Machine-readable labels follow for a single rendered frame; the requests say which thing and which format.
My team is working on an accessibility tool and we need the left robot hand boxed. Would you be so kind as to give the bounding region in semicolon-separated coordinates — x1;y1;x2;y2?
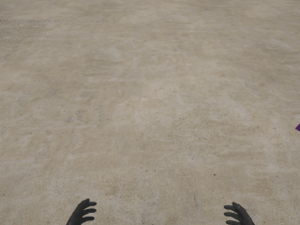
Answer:
66;198;97;225

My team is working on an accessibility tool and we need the right robot hand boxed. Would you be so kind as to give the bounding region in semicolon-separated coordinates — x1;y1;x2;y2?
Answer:
223;202;255;225

